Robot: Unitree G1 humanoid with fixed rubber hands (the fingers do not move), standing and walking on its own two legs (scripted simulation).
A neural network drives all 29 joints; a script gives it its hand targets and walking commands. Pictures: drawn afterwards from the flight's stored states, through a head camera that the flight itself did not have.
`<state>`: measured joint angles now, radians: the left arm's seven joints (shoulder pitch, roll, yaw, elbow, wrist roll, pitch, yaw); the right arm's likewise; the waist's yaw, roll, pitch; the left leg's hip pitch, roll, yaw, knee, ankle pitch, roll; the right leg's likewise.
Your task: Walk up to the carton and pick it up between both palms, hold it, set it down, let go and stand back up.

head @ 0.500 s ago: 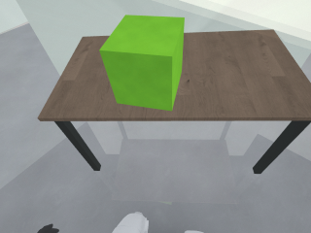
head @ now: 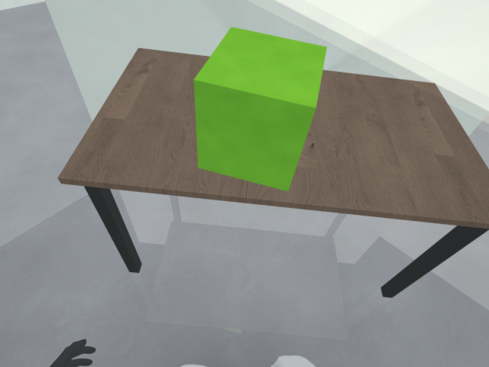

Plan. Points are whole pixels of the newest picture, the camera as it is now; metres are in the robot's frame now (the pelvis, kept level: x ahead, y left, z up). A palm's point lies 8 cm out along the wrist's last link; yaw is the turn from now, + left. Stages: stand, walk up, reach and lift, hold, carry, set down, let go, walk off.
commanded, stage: walk up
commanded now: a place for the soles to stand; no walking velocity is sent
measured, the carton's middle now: (260, 109) +0.68 +0.00 +0.01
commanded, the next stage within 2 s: none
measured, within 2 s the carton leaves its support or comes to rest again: neither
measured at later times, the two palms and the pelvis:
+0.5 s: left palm out of the picture +0.11 +0.28 -0.08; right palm out of the picture +0.05 -0.34 -0.11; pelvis -0.01 -0.03 +0.00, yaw -2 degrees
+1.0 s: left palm (70, 363) +0.13 +0.28 -0.09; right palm out of the picture +0.10 -0.33 -0.08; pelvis +0.00 -0.02 +0.00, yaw -2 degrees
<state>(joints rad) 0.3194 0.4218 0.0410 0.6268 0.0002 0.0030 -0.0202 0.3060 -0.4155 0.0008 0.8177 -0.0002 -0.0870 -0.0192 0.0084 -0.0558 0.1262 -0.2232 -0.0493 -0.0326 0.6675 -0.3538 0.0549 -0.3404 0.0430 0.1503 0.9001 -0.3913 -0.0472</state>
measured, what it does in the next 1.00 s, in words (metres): steps on the spot: right foot, then left foot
